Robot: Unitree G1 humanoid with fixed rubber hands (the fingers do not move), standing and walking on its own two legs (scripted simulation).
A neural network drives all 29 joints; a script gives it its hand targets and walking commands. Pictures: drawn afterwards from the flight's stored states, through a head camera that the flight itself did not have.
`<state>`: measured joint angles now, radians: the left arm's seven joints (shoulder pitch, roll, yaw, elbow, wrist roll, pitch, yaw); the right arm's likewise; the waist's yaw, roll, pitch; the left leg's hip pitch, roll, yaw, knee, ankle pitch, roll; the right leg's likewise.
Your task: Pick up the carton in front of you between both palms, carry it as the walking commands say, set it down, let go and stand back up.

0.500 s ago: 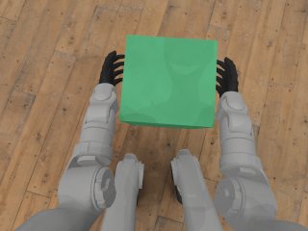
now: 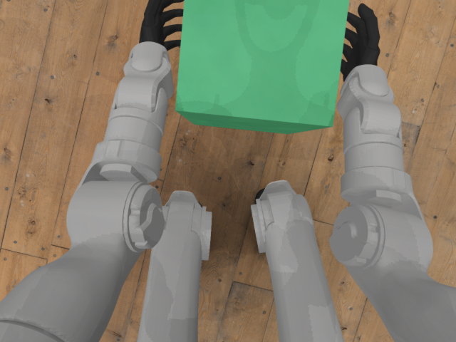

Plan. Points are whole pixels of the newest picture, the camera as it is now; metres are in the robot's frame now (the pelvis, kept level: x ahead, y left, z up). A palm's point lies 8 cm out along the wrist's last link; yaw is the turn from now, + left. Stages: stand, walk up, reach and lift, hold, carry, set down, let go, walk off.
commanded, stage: set down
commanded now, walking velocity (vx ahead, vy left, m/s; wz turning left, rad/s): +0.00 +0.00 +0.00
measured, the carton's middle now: (252, 67) +0.51 -0.07 -0.20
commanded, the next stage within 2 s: none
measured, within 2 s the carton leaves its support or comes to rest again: rests again in 1.36 s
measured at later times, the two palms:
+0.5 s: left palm (167, 55) +0.55 +0.08 -0.21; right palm (338, 73) +0.49 -0.22 -0.20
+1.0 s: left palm (167, 59) +0.55 +0.08 -0.23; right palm (332, 79) +0.49 -0.22 -0.23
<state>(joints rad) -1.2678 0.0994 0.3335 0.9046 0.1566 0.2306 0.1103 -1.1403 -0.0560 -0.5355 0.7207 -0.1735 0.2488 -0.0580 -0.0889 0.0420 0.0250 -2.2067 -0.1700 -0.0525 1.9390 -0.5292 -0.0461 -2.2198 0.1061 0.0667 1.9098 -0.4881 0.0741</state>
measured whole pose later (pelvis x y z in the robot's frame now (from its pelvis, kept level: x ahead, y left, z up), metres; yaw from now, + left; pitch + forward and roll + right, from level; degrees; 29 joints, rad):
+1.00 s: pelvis +0.01 +0.00 -0.06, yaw +0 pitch +39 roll -2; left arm -1.40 0.20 0.22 1.14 0.06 0.13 0.10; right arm -1.24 -0.15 -0.48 0.92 -0.11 0.16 -0.02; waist -0.10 0.05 0.24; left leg -2.26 -0.15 -0.02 2.20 -0.62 -0.02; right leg -2.27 0.07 0.03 2.16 -0.58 0.06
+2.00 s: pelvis +0.01 +0.00 +0.01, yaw -2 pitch +44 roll +0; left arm -1.23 0.31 0.15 1.00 -0.06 0.12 0.08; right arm -1.09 -0.25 -0.27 0.87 0.13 0.10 -0.09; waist -0.10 0.03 0.03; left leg -2.11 -0.06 -0.01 1.95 -0.60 -0.01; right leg -2.15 0.05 0.01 1.91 -0.52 0.01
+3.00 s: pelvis +0.09 -0.02 +0.27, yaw -1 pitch +34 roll +1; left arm -0.47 0.13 0.18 0.61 0.09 0.10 0.07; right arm -0.42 -0.21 -0.21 0.62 -0.05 0.07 0.09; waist -0.06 0.00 -0.09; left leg -1.14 -0.05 -0.06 0.88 -0.34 -0.02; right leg -1.18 0.04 0.03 0.88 -0.30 -0.02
